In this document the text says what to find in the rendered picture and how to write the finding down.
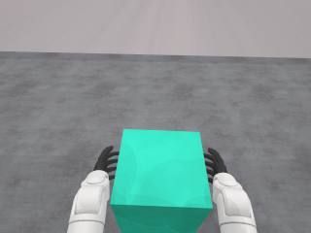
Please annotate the robot right forearm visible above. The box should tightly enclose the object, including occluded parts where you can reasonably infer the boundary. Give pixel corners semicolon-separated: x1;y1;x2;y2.
212;173;258;233

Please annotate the robot left forearm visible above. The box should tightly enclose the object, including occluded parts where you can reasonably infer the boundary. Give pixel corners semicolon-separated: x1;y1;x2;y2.
67;170;110;233

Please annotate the carton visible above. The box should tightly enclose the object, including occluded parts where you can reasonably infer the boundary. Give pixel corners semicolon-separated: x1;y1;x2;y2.
110;129;213;233

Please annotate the left robot hand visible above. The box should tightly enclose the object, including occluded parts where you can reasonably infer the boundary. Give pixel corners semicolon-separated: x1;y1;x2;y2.
93;146;120;180

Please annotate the right robot hand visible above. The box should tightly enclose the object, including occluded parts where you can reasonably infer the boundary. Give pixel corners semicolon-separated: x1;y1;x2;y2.
203;148;227;184

